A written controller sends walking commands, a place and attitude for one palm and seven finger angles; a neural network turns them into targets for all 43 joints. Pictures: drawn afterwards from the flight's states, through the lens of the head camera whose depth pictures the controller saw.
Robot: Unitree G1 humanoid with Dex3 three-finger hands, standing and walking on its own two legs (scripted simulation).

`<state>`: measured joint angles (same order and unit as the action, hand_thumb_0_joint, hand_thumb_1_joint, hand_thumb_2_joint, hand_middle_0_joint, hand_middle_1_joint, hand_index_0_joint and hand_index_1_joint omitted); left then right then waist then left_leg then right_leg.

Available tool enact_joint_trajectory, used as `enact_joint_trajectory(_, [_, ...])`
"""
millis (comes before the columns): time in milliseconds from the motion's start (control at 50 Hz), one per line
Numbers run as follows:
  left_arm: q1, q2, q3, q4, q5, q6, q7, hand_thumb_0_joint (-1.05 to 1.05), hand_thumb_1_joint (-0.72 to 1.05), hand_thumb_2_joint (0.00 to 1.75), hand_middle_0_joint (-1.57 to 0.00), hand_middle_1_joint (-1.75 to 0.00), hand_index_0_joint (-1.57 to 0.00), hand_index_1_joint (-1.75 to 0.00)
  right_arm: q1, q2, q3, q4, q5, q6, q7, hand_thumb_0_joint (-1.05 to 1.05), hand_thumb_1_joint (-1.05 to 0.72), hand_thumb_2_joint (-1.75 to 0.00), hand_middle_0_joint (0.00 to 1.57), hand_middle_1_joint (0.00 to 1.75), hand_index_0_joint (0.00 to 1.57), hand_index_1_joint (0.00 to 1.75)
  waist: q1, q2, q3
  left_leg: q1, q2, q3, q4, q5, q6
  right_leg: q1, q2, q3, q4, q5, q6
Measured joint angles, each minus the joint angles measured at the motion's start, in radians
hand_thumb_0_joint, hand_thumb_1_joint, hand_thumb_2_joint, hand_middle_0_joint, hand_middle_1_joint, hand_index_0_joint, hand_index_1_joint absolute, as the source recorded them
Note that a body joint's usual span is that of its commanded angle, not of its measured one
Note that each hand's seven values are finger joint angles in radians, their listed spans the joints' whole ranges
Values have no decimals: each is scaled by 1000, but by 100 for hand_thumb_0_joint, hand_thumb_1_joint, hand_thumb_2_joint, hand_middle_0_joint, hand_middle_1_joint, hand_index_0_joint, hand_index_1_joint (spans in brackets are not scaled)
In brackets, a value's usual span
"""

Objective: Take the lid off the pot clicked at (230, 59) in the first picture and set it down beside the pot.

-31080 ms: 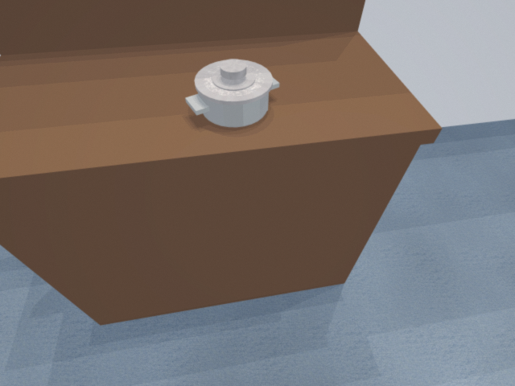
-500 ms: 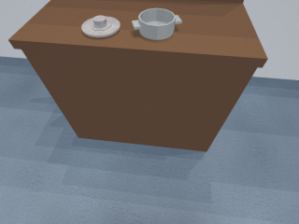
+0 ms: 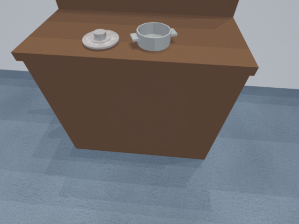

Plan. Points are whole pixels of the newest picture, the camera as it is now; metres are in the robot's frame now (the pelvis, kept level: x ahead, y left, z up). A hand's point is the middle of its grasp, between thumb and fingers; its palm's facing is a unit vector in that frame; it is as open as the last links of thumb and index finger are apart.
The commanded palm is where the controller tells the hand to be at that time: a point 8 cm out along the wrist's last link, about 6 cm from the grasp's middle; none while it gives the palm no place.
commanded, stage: let the arm hang, fingers relaxed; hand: left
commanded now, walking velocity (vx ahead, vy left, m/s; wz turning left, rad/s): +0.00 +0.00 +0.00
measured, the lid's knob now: (99, 33) +0.81 +0.24 +0.11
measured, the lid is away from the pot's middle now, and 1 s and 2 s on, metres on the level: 0.23 0.23 0.23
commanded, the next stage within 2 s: look to check the result in 1.00 s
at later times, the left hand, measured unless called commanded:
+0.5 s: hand out of the picture +0.02 +0.17 -0.18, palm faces +0.06 -0.98 -0.20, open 7.3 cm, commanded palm none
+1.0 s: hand out of the picture +0.02 +0.17 -0.17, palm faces +0.06 -0.98 -0.20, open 7.3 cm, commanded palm none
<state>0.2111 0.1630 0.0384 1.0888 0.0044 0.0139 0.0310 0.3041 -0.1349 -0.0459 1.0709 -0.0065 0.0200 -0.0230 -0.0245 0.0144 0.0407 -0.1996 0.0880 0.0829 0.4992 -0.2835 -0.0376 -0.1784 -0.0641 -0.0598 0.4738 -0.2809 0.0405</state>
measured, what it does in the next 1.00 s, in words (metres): stands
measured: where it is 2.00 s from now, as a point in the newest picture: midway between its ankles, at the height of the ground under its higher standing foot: outside the picture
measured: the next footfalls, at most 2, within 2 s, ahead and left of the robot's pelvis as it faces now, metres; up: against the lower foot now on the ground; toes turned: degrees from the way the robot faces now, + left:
none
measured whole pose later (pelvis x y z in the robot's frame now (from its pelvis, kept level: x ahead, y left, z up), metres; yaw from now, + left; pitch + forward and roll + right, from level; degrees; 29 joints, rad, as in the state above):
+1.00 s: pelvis +0.01 -0.01 +0.00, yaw +0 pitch -1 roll +0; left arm 0.25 0.14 0.04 1.12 0.00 0.01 0.04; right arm 0.30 -0.12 -0.05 1.09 0.00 0.01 -0.03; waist -0.02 0.02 0.05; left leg -0.17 0.09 0.07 0.48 -0.29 -0.05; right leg -0.15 -0.06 -0.07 0.45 -0.29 0.03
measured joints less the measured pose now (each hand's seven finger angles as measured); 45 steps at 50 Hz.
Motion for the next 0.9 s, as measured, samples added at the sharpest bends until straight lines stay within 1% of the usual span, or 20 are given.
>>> enact_joint_trajectory(380, [47, -24, 0, 34, 1, -3, 3, 1, 92, 90, -20, -30, -20, -30, -4, 9, -2, 15, 3, -4, -4, 0, -91, -89, 20, 30, 19, 30, 9, -1, 8, 14, 2, -1, -7, -8, -2, 16, 2, -2, -10, -7, 0])
enact_joint_trajectory(900, [37, -18, 7, 27, 1, -8, 5, 1, 92, 90, -20, -30, -20, -30, 0, 13, -1, 23, 2, -7, -8, 0, -91, -89, 20, 30, 19, 30, 7, 2, 5, 27, 5, -11, -19, -5, -9, 33, 6, -13, -20, -9, -5])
